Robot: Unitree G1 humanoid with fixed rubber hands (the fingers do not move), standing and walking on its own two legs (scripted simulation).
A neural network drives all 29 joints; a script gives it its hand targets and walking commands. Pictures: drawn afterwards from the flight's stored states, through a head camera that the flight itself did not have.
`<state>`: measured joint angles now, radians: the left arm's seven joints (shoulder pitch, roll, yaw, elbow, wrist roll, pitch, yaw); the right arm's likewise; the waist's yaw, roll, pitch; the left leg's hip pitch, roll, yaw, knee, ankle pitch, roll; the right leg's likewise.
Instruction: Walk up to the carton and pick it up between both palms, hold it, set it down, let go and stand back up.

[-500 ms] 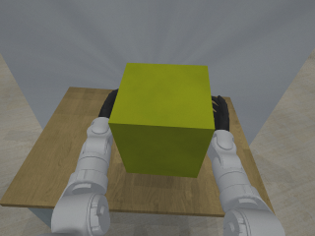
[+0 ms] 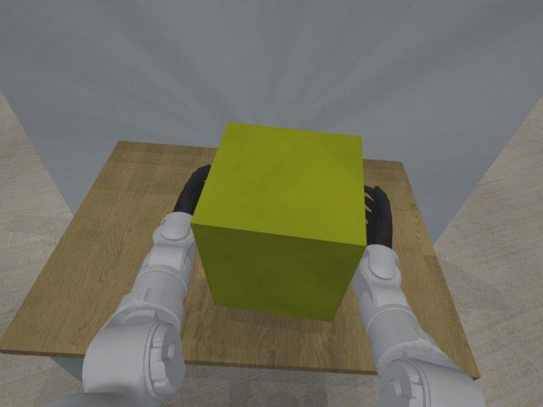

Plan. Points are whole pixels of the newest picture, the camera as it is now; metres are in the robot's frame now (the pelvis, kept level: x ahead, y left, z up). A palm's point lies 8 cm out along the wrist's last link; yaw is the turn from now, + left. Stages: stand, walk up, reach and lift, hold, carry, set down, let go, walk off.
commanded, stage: set down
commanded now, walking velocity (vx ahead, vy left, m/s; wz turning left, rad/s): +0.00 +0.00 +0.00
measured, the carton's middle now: (282, 227) +0.39 +0.00 +0.05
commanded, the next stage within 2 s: none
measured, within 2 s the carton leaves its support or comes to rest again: neither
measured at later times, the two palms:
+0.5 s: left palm (194, 216) +0.42 +0.15 +0.04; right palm (369, 250) +0.36 -0.15 +0.04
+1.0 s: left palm (203, 232) +0.44 +0.14 -0.03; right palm (360, 272) +0.36 -0.15 -0.03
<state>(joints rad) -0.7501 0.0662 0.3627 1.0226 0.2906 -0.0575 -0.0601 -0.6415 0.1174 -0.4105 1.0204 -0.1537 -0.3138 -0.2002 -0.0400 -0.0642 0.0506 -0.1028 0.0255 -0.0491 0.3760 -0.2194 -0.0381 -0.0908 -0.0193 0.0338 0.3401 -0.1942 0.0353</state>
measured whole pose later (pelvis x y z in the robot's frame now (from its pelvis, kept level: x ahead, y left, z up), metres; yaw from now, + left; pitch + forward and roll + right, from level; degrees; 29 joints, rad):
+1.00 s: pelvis +0.02 +0.00 +0.00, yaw +1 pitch +17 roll -1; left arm -0.89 0.12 0.36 1.36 0.29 -0.38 -0.07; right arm -0.64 0.15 -0.62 1.21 -0.28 -0.66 -0.24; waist -0.07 -0.06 -0.03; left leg -0.50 0.03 -0.07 0.41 -0.20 -0.04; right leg -0.46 -0.02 0.00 0.33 -0.15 0.04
